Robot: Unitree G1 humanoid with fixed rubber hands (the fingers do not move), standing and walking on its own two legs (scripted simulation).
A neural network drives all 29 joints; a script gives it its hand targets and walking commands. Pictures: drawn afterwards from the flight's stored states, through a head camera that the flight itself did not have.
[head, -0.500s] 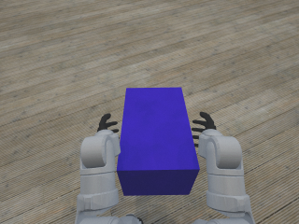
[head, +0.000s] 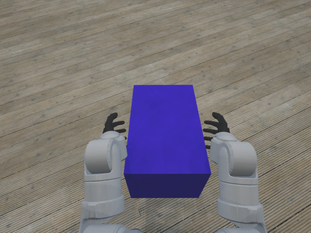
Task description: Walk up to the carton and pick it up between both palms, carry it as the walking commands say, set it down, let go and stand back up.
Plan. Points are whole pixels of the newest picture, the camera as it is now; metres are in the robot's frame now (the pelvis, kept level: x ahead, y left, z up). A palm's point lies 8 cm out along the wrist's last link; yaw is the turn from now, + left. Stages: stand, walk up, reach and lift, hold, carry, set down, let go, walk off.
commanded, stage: carry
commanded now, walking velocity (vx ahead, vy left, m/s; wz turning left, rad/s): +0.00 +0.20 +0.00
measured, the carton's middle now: (163, 137) +0.38 -0.01 -0.02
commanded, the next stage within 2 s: none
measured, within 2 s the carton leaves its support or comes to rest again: neither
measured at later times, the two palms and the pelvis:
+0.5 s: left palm (59, 171) +0.25 +0.22 +0.09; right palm (183, 174) +0.23 -0.04 +0.09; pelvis -0.07 +0.11 +0.01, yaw -3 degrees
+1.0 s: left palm out of the picture +0.18 +0.33 +0.10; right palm (129, 210) +0.16 +0.06 +0.09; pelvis -0.14 +0.21 +0.00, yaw -4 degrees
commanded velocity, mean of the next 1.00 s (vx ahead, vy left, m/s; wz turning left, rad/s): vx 0.00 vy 0.10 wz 0.00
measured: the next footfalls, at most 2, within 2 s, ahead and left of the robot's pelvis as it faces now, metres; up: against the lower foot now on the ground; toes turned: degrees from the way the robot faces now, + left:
left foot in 0.02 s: +0.09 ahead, +0.12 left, +0.00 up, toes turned +2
right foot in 0.38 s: -0.08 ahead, -0.06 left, +0.00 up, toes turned -10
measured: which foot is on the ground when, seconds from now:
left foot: up 0.00-0.00, down 0.02-0.38, up 0.40-0.60, down 0.62-1.00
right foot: down 0.00-0.02, up 0.04-0.36, down 0.38-0.62, up 0.64-0.96, down 0.98-1.00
